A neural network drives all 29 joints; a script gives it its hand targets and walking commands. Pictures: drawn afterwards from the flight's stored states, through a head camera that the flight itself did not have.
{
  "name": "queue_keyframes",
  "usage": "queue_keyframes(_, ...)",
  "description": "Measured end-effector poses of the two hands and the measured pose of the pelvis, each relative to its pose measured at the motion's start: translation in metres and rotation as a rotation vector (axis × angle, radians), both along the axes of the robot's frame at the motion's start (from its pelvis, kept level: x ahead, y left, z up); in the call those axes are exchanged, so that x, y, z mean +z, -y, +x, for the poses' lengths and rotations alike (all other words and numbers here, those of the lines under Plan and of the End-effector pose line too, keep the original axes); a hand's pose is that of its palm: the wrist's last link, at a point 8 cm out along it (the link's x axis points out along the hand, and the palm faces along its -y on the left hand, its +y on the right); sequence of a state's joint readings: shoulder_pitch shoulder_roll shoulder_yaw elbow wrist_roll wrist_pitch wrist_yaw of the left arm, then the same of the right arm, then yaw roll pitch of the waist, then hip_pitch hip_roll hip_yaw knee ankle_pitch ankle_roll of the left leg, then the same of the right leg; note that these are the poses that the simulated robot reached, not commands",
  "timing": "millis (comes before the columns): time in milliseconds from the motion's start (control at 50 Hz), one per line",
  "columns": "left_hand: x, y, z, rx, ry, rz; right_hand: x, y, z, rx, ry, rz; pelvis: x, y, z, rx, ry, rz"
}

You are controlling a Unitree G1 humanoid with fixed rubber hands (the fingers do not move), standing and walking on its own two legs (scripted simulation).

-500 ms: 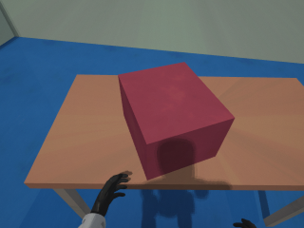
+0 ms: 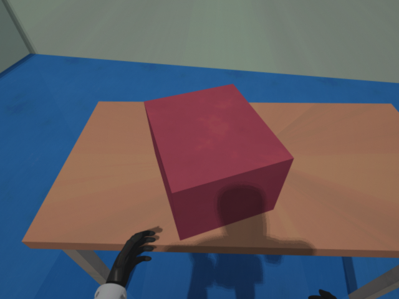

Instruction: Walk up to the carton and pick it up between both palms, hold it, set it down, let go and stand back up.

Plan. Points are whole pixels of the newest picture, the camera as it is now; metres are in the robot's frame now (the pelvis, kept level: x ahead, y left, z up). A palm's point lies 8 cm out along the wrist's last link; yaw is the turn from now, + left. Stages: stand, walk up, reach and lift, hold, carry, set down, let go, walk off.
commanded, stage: stand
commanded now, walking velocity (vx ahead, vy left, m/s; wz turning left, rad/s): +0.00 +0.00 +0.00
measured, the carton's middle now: (208, 155) +0.46 -0.01 +0.02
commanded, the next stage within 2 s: none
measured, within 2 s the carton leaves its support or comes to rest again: neither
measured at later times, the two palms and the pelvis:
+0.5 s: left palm (125, 273) +0.20 +0.17 -0.02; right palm out of the picture +0.09 -0.26 -0.10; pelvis -0.01 -0.02 +0.00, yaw +3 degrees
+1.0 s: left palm (126, 274) +0.20 +0.17 -0.02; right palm out of the picture +0.13 -0.26 -0.10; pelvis +0.01 -0.03 +0.00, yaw +7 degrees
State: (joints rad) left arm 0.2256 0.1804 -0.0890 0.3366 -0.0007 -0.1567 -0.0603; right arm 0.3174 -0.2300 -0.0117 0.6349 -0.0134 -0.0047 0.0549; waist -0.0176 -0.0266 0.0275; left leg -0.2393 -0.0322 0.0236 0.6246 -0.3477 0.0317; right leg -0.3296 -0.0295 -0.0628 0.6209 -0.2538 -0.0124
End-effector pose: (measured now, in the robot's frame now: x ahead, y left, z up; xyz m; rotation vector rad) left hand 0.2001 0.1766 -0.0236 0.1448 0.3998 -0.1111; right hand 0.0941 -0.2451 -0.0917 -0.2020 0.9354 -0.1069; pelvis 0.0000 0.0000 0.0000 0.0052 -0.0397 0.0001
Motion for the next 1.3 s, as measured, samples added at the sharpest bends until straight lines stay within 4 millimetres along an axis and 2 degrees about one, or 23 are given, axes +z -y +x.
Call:
queue_keyframes(340,0.001,0.005,-0.001,0.035,-0.006,0.037,-0.007,0.017,-0.003,0.025,-0.041,0.003,-0.001,0.018,-0.005,0.029,-0.012,0.002)
queue_keyframes(620,0.001,0.008,-0.002,0.074,-0.007,0.030,-0.004,0.018,0.002,0.028,-0.037,0.010,0.002,0.026,-0.003,0.069,-0.009,-0.008)
queue_keyframes(840,0.001,0.009,-0.002,0.097,-0.010,0.025,-0.004,0.017,0.016,0.057,-0.043,0.013,0.003,0.030,0.004,0.102,-0.009,-0.012)
queue_keyframes(1300,0.001,0.010,-0.002,0.115,-0.010,0.019,-0.003,0.023,0.057,0.145,-0.037,-0.014,0.001,0.037,0.015,0.136,-0.019,-0.017)
